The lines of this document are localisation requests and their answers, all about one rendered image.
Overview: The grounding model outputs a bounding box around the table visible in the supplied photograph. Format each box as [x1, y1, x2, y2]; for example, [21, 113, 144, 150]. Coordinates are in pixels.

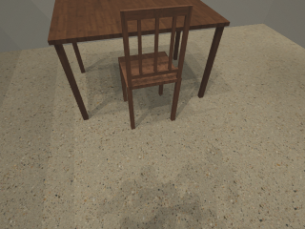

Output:
[48, 0, 230, 120]

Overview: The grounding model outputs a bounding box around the chair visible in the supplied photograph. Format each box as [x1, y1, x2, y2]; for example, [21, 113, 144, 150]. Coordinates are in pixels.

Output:
[118, 4, 193, 130]

